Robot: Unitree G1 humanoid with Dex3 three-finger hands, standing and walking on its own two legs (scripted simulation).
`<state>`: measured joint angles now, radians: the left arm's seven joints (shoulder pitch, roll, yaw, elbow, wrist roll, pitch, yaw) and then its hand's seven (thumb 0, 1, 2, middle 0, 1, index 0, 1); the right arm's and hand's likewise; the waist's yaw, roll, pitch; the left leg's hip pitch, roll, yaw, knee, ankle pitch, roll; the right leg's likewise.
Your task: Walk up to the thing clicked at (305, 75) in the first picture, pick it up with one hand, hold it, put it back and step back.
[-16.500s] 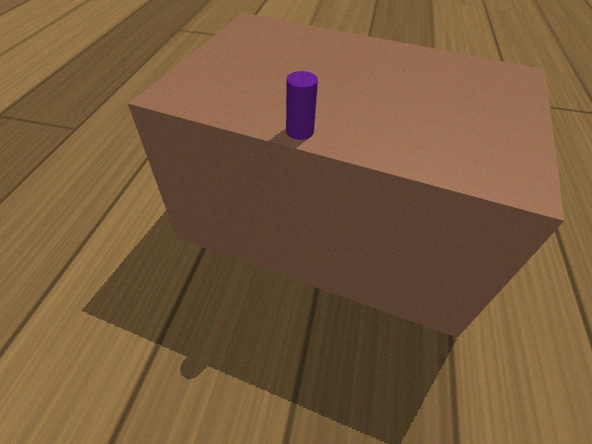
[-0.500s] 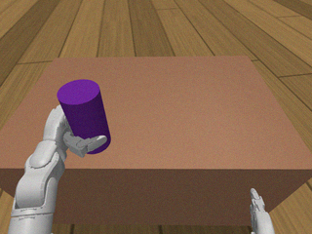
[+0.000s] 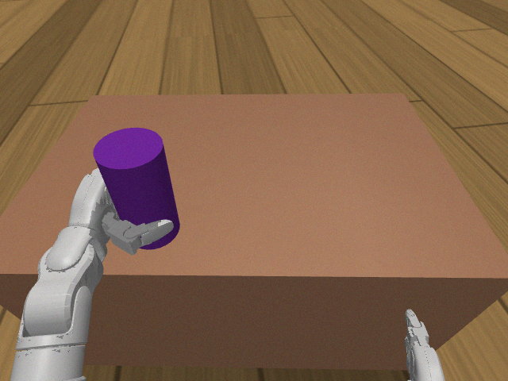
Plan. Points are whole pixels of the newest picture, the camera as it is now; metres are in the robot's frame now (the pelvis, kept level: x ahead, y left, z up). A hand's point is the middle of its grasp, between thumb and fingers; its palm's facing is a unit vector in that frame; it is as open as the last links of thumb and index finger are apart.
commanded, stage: hold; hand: left
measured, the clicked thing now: (143, 192) +0.32 +0.15 +0.18
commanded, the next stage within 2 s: crouch in 1.40 s
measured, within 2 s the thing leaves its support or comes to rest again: neither
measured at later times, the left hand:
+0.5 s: hand (140, 205) +0.32 +0.16 +0.16, palm faces -0.04 -1.00 -0.06, open 10.7 cm
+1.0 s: hand (142, 195) +0.33 +0.16 +0.17, palm faces -0.05 -1.00 -0.04, open 10.7 cm
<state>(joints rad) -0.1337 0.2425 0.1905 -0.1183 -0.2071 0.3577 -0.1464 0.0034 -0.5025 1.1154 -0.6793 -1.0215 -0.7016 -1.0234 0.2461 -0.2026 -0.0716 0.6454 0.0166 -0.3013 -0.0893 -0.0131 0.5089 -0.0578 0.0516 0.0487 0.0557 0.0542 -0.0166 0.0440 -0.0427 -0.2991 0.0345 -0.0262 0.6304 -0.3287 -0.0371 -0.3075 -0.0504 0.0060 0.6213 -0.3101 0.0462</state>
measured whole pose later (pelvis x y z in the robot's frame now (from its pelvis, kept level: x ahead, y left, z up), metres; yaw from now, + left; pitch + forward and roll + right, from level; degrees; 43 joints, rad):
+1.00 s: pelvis +0.00 +0.00 +0.00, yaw +0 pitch +0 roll +0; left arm -0.17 0.26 0.21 -0.08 -0.23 0.38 -0.17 0.00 -0.50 1.11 -0.68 -1.02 -0.70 -1.02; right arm 0.21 -0.21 -0.08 0.66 0.02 -0.31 -0.09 -0.01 0.51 -0.06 0.05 0.05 0.06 0.05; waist -0.02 0.05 -0.05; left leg -0.28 0.03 -0.03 0.59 -0.31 -0.04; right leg -0.29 -0.05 0.00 0.59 -0.30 0.05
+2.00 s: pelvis -0.01 +0.00 +0.00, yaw -1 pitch +2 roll +0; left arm -0.28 0.22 0.19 0.31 -0.18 0.12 -0.09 0.00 -0.44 1.06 -0.67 -1.00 -0.69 -1.00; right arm 0.21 -0.20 -0.04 0.62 0.00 -0.30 -0.08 -0.01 0.56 -0.05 0.05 0.05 0.06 0.06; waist -0.07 0.01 -0.02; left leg -0.37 0.04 -0.02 0.64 -0.31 -0.04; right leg -0.38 -0.04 0.01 0.63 -0.29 0.04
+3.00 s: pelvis -0.02 +0.00 -0.04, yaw -2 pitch +13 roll -1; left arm -0.55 0.27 0.23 0.88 -0.14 -0.35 -0.10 0.00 -0.48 1.10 -0.67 -1.02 -0.69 -1.02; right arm 0.33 -0.23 -0.06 0.18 -0.01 -0.11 -0.02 -0.01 0.52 -0.06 0.05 0.05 0.06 0.05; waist -0.15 -0.02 -0.05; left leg -0.76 0.05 -0.01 0.95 -0.42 -0.03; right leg -0.77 -0.03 0.04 0.91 -0.38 0.05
